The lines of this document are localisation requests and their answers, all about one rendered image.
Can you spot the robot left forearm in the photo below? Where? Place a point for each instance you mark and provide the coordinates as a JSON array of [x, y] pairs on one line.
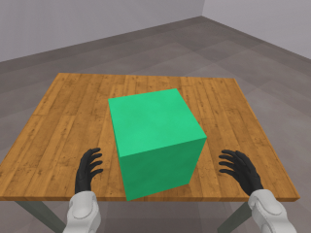
[[83, 215]]

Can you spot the carton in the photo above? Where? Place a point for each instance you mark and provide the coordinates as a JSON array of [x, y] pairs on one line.
[[158, 141]]

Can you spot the table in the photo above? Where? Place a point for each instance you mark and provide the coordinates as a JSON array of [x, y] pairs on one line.
[[74, 116]]

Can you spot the robot right hand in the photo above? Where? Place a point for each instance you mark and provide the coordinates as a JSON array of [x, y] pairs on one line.
[[243, 170]]

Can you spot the robot right forearm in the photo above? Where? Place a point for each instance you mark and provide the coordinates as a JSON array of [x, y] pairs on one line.
[[269, 214]]

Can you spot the robot left hand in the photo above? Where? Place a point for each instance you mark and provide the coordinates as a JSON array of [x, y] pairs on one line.
[[84, 175]]

